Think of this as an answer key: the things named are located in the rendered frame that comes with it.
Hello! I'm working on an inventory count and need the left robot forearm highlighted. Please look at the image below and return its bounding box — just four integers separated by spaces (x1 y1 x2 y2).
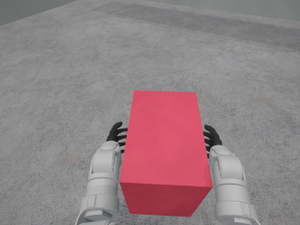
75 141 122 225

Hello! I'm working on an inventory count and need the robot right hand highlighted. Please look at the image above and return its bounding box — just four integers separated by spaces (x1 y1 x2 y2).
202 125 222 158

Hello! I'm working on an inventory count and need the carton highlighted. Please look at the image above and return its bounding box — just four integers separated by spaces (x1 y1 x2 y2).
119 90 213 218

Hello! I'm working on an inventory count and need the right robot forearm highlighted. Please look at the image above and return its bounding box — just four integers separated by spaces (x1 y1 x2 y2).
209 144 261 225

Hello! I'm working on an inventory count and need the robot left hand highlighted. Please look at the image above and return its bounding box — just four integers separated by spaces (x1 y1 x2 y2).
106 122 128 154

